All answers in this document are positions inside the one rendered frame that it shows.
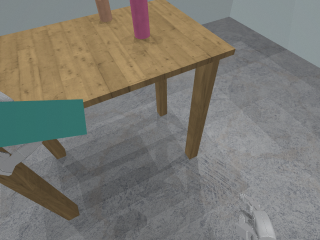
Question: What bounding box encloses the table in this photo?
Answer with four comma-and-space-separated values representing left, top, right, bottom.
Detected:
0, 0, 236, 221

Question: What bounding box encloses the sponge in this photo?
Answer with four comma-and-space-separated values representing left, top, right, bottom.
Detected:
0, 99, 87, 148

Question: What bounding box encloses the left robot hand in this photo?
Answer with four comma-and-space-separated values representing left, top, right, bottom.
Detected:
0, 91, 43, 176

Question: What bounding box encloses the right robot hand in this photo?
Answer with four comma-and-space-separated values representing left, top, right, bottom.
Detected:
235, 193, 276, 240

